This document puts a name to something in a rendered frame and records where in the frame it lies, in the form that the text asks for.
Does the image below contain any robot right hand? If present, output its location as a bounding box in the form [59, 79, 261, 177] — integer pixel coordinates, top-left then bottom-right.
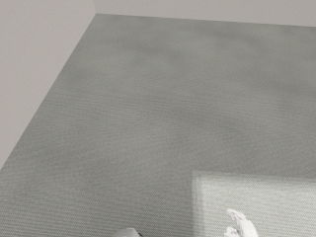
[223, 208, 259, 237]

